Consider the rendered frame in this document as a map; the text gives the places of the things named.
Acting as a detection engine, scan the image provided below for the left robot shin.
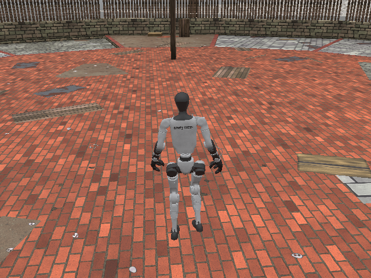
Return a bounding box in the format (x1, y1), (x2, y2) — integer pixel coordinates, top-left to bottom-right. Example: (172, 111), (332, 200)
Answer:
(169, 194), (179, 232)

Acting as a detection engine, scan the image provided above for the robot left upper arm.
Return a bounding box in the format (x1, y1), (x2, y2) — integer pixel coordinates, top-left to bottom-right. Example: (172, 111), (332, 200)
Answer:
(156, 118), (171, 150)

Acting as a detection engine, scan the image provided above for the robot left hand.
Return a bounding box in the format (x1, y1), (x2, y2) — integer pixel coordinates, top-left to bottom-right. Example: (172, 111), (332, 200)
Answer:
(151, 160), (164, 171)

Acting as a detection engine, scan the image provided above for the left robot foot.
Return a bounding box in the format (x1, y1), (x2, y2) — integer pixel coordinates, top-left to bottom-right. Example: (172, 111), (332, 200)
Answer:
(171, 225), (180, 240)

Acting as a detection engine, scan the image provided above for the robot left forearm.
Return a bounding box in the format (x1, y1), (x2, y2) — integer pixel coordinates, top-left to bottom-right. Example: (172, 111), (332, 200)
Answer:
(152, 141), (162, 162)

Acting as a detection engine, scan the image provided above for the robot right hand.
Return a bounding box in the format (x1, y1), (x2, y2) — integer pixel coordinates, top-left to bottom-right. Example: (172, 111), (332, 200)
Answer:
(209, 160), (223, 174)

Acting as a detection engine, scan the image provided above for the robot right upper arm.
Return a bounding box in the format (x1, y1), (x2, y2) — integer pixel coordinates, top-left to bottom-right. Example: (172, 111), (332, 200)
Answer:
(195, 116), (213, 148)

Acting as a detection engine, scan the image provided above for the robot right forearm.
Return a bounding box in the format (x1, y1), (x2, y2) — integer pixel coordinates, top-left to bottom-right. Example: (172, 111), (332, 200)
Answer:
(208, 139), (220, 163)

